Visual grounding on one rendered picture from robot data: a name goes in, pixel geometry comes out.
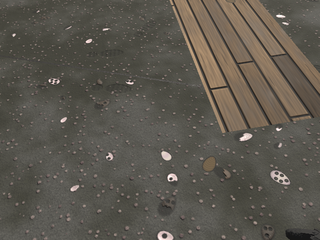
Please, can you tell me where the robot right hand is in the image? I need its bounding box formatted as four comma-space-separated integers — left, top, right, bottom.
285, 228, 320, 240

